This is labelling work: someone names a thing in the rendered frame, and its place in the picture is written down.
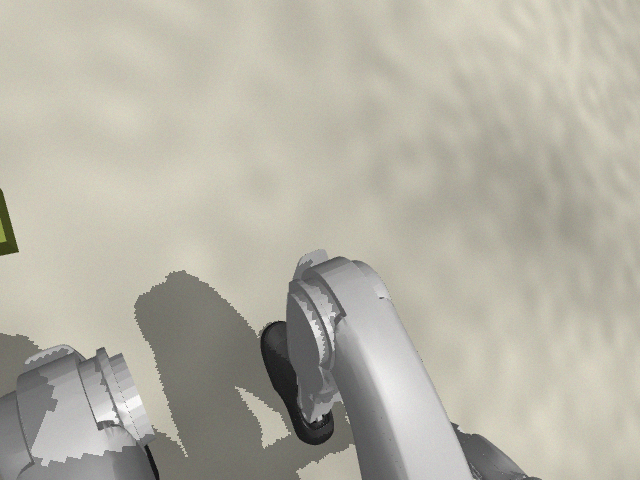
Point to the carton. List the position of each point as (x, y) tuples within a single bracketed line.
[(8, 243)]

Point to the right robot hand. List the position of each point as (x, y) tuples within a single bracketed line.
[(485, 460)]

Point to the right robot foot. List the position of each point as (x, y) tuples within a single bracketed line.
[(283, 378)]

